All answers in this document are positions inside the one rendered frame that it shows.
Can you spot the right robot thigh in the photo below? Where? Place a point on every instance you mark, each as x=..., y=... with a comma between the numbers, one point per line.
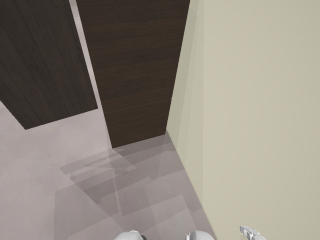
x=198, y=235

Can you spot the cupboard door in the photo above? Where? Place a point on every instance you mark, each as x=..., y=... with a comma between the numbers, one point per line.
x=43, y=73

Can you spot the right robot hand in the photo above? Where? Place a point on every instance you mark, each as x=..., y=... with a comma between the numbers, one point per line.
x=251, y=233

